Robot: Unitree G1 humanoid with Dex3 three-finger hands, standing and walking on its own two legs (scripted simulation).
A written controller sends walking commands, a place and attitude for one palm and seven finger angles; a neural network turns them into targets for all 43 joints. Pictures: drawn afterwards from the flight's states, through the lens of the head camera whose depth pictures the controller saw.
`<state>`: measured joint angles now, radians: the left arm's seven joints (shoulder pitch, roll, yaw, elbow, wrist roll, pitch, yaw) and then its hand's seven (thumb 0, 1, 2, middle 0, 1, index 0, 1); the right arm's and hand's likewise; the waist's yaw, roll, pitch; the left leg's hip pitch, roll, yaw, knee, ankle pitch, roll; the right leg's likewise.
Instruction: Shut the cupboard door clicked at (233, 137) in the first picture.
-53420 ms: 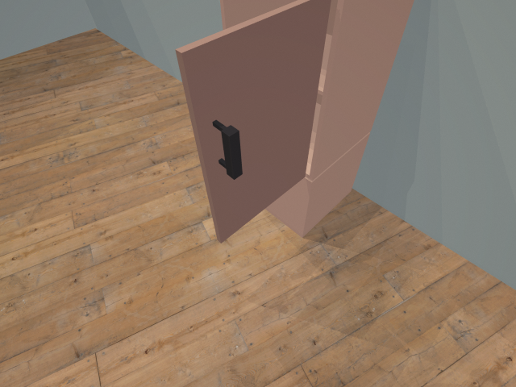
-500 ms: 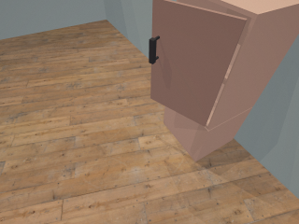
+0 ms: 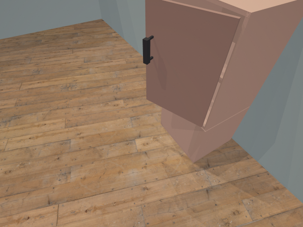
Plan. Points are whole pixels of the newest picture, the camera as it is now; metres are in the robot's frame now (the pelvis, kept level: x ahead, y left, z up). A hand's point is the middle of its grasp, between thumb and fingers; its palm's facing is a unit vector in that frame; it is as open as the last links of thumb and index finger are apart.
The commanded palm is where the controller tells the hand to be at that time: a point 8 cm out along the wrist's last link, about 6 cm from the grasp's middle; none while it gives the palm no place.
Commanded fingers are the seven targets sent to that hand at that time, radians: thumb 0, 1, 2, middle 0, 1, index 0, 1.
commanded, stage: look to check the result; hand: left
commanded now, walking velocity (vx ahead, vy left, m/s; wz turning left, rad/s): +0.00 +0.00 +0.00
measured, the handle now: (149, 49) +0.88 +0.05 +0.02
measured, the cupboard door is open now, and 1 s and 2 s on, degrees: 23 23 23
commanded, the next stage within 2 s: walk to a spot facing it in 0.40 s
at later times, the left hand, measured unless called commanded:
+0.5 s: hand out of the picture -0.01 +0.15 -0.18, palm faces +0.03 -0.99 -0.16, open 7.4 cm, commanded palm none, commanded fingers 0.00 0.90 0.90 -0.20 -0.30 -0.20 -0.30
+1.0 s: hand out of the picture +0.06 +0.21 -0.18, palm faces +0.21 -0.94 -0.25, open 7.4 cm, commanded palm none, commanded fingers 0.00 0.90 0.90 -0.20 -0.30 -0.20 -0.30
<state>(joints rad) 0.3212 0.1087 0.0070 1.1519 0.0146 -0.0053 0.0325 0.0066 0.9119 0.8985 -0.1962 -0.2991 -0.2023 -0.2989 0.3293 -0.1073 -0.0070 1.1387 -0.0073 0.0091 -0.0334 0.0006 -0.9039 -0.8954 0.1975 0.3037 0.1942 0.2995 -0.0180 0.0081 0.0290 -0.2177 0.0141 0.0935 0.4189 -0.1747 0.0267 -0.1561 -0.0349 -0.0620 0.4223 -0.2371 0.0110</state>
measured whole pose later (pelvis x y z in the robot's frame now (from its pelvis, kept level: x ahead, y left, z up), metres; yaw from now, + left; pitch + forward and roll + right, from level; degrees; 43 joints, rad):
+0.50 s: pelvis +0.01 -0.01 +0.00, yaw +0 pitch -2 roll +0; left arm 0.32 0.12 0.00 1.16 0.01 -0.01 0.03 0.01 0.91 0.90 -0.20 -0.30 -0.20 -0.30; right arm 0.30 -0.12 0.00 1.14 -0.01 0.01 -0.04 0.00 -0.90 -0.90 0.20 0.30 0.19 0.30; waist -0.01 0.01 0.03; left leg -0.20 0.03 0.09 0.41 -0.19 0.01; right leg -0.13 -0.02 -0.07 0.39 -0.24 0.00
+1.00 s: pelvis +0.00 +0.00 -0.01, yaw +12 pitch +2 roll -2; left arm 0.14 0.22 0.08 0.94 0.02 0.04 0.02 0.01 0.91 0.90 -0.20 -0.30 -0.20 -0.30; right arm 0.26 -0.18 -0.05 0.97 -0.03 0.03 -0.02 0.00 -0.90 -0.90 0.20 0.30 0.20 0.30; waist -0.05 0.01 0.08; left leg -0.39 -0.05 -0.08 0.55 -0.19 0.04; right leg -0.42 -0.01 -0.03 1.02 -0.47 0.04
